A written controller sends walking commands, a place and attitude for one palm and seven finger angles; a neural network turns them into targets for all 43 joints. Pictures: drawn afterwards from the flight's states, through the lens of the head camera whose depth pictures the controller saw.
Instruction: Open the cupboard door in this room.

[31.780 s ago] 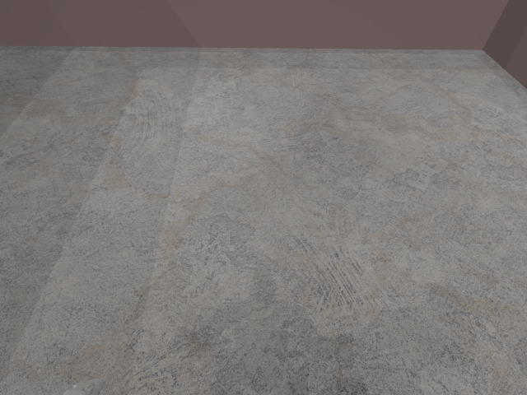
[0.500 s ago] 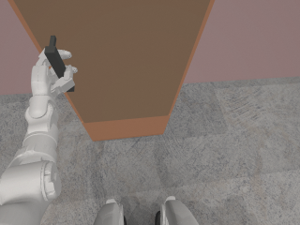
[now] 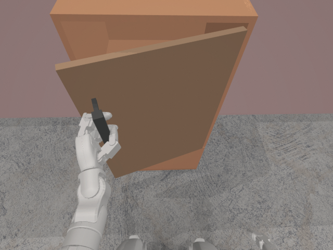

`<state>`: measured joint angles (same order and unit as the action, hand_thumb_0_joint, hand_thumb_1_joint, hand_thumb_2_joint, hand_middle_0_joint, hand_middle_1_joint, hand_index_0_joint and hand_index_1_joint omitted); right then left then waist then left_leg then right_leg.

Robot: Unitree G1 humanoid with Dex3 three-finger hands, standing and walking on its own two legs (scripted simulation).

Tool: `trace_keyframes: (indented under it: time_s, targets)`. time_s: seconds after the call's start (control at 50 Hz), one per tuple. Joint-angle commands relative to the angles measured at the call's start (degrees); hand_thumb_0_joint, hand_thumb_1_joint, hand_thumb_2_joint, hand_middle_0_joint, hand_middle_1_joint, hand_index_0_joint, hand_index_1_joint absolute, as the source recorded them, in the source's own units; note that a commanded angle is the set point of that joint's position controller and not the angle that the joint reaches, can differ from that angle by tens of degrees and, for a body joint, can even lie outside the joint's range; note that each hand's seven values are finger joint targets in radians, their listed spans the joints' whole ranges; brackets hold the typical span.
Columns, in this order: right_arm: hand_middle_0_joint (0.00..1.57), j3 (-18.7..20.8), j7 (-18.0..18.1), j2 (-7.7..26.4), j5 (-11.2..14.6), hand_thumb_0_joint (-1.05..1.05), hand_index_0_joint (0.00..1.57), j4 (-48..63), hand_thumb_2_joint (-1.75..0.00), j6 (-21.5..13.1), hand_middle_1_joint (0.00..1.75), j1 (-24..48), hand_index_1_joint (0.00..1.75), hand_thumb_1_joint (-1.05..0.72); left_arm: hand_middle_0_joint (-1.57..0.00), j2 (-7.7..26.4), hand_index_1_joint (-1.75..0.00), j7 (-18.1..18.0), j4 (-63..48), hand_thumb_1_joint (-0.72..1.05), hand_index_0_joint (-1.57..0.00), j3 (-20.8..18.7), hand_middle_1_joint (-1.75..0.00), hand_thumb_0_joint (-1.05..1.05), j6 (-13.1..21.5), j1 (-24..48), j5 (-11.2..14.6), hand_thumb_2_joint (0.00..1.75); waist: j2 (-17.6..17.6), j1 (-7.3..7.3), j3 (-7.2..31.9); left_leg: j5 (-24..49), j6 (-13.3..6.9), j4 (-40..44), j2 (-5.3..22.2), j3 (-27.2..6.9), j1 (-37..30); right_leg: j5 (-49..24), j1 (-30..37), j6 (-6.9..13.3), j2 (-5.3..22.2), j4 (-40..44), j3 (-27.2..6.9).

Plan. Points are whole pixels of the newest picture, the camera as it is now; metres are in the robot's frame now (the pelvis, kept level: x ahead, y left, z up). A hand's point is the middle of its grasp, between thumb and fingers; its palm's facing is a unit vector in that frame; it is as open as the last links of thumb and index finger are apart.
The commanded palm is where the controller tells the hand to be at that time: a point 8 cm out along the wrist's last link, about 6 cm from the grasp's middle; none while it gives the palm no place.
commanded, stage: pull the door open along its arc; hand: left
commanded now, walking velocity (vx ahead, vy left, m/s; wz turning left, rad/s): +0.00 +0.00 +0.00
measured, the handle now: (103, 126) +0.40 +0.18 +0.04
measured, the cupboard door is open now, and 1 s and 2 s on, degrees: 19 40 41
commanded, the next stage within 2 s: open thumb and fingers to let go in 0.38 s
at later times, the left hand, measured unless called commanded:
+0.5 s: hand (156, 191) +0.24 +0.03 +0.05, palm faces +0.33 -0.94 -0.04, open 5.9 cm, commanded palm +0.20 +0.08 +0.04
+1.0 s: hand (152, 190) +0.24 +0.04 +0.04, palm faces +0.44 -0.90 +0.00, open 12.5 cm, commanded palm +0.19 +0.08 +0.04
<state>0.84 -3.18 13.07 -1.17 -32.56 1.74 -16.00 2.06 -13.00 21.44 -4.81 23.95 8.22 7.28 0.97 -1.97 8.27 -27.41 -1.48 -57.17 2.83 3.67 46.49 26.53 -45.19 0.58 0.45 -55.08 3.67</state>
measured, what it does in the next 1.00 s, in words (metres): shifts its weight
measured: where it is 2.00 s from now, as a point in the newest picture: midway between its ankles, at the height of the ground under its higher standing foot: outside the picture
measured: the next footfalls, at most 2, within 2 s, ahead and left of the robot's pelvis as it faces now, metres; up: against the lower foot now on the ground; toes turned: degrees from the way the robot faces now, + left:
none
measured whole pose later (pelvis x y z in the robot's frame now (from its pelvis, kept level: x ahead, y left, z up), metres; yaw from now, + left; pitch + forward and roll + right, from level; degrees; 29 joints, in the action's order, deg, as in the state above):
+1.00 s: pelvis -0.01 -0.06 -0.01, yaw +3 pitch +13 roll +2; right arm 0.8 0.2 11.5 -3.8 -32.4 -2.8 -12.5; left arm -5.2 -30.0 2.1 11.0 18.9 -16.7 -3.6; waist 1.7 -0.7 8.8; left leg -26.4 2.4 -57.9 1.4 -2.5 44.6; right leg 29.4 -43.9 5.7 0.1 -60.0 7.3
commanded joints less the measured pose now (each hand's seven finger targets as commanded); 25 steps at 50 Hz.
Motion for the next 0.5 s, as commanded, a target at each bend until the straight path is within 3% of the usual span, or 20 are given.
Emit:
trace_keyframes:
  time_s: [0.0, 0.02, 0.04, 0.1, 0.18, 0.24, 0.34, 0.36, 0.44, 0.46, 0.48]
  targets:
    - [0.2, 2.51, -0.76, 5.38, -1.89, 0.0, 0.2, 7.74, -0.9, -2.86, 0.3, 1.71, 0.3, -0.9, -0.4, -1.54, -1.35, -15.0, -17.43, 0.9, -0.4, 3.12, -1.35, 0.0, 1.56, 1.95, -7.58, 0.9, -1.8, 2.26, 18.26, 25.36, 1.54, 5.87, -1.71, -4.22, -12.18, -22.18, 11.08, 0.93, -1.74, 2.62, 0.87]
    - [0.2, 2.38, -0.87, 4.96, -2.12, 0.0, 0.2, 8.05, -0.9, -2.69, 0.3, 2.67, 0.3, -0.9, -0.4, -3.33, -1.35, -17.63, -18.47, 0.9, -0.4, 5.14, -1.35, 0.0, 0.61, 0.8, -9.48, 0.9, -1.41, 2.4, 17.82, 24.55, 1.56, 6.0, -1.86, -4.17, -12.17, -21.86, 11.13, 1.06, -1.56, 2.6, 0.86]
    - [0.2, 2.27, -0.88, 4.56, -2.36, 0.0, 0.2, 8.35, -0.9, -2.7, 0.3, 3.38, 0.3, -0.9, -0.4, -6.06, -1.35, -19.08, -19.57, 0.9, -0.4, 8.71, -1.35, 0.0, -0.25, 0.27, -11.57, 0.9, -1.47, 1.65, 17.32, 23.04, 1.61, 6.08, -1.92, -4.22, -12.31, -20.8, 10.73, 1.08, -1.43, 2.85, 1.0]
    - [0.2, 1.98, 0.11, 3.71, -2.87, 0.0, 0.2, 9.31, -0.9, -2.84, 0.3, 4.35, 0.3, -0.9, -0.4, -8.82, -1.35, -20.11, -23.2, 0.9, -0.4, 13.96, -1.35, 0.0, -2.14, -4.73, -15.29, 0.9, -3.46, 1.1, 17.4, 21.38, 1.31, 6.23, -2.01, -4.37, -13.3, -20.58, 11.82, 1.33, -1.38, 3.99, 0.84]
    - [0.2, 0.95, 1.28, 2.29, -2.72, 0.0, 0.2, 10.94, -0.9, -3.71, 0.3, 7.51, 0.3, -0.9, -0.4, -12.83, -1.35, -19.74, -28.77, 0.9, -0.4, 19.88, -1.35, 0.0, -3.64, -11.05, -15.88, 0.9, -2.85, 0.91, 14.51, 17.76, 1.06, 6.64, -2.56, -4.22, -13.24, -18.88, 12.57, 1.42, -0.98, 5.77, 0.59]
    - [0.2, 0.0, 1.25, 1.54, -2.39, 0.0, 0.2, 11.75, -0.9, -4.66, 0.3, 9.71, 0.3, -0.9, -0.4, -15.89, -1.35, -19.02, -30.99, 0.9, -0.4, 23.15, -1.35, 0.0, -4.96, -18.03, -14.67, 0.9, -2.79, 1.38, 11.84, 15.62, 0.97, 6.82, -2.91, -4.61, -12.5, -17.0, 12.71, 1.52, -1.0, 6.55, 1.05]
    - [0.2, -0.87, 0.63, 0.84, -1.91, 0.0, 0.2, 12.84, -0.9, -5.87, 0.3, 12.29, 0.3, -0.9, -0.4, -17.25, -1.35, -17.67, -35.57, 0.9, -0.4, 24.5, -1.35, 0.0, -7.32, -30.18, -12.69, 0.9, -2.94, 2.97, 11.14, 14.31, 1.05, 6.15, -3.71, -4.38, -11.65, -17.66, 14.38, 1.37, -0.8, 7.49, 0.59]
    - [0.2, -1.04, 0.52, 0.79, -1.87, 0.0, 0.2, 12.77, -0.9, -6.05, 0.3, 12.21, 0.3, -0.9, -0.4, -17.27, -1.35, -17.78, -36.67, 0.9, -0.4, 24.77, -1.35, 0.0, -7.51, -28.9, -12.69, 0.9, -2.01, 2.59, 10.74, 14.4, 1.06, 5.79, -3.85, -4.36, -11.47, -18.17, 14.03, 1.35, -0.65, 7.37, 0.4]
    - [0.2, -0.94, 1.54, 1.17, -2.52, 0.0, 0.2, 11.68, -0.9, -6.46, 0.3, 11.36, 0.3, -0.9, -0.4, -13.47, -1.35, -19.15, -33.71, 0.9, -0.4, 20.78, -1.35, 0.0, -7.68, -20.78, -13.29, 0.9, -3.66, 1.23, 8.16, 11.11, 1.2, 3.76, -4.23, -4.76, -8.94, -16.14, 11.11, 0.24, 0.51, 8.84, -2.27]
    - [0.2, -1.02, 2.01, 1.26, -2.78, 0.0, 0.2, 10.74, -0.9, -6.48, 0.3, 10.98, 0.3, -0.9, -0.4, -11.63, -1.35, -19.98, -32.52, 0.9, -0.4, 18.73, -1.35, 0.0, -7.24, -14.82, -13.34, 0.9, -5.11, 0.58, 7.53, 9.82, 1.2, 3.01, -4.37, -5.01, -7.52, -14.76, 10.17, -0.22, 1.08, 9.33, -3.48]
    - [0.2, -0.81, 2.35, 1.07, -2.88, 0.0, 0.2, 10.63, -0.9, -6.67, 0.3, 11.22, 0.3, -0.9, -0.4, -11.78, -1.34, -20.31, -31.24, 0.83, -0.4, 17.85, -1.34, 0.0, -6.85, -15.11, -13.34, 0.87, -5.96, 1.12, 7.66, 8.71, 1.35, 2.66, -4.57, -4.98, -6.62, -12.8, 10.45, -0.52, 1.62, 10.23, -4.71]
